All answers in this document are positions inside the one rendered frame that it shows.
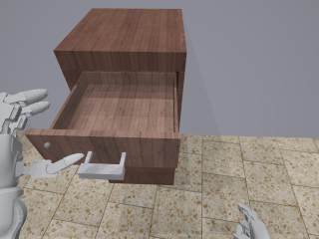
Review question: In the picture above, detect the right robot hand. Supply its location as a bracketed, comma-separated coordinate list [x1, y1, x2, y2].
[233, 203, 271, 239]

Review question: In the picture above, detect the left robot hand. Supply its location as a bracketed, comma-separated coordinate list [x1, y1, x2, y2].
[0, 89, 84, 189]

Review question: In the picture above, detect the drawer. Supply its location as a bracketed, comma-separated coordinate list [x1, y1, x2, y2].
[25, 71, 181, 168]

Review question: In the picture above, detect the handle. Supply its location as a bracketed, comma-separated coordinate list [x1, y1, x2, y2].
[78, 151, 127, 180]

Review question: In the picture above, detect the cabinet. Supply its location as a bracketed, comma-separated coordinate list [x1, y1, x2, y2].
[54, 8, 187, 185]

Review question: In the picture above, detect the robot left forearm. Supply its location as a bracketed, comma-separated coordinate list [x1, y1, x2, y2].
[0, 186, 28, 239]

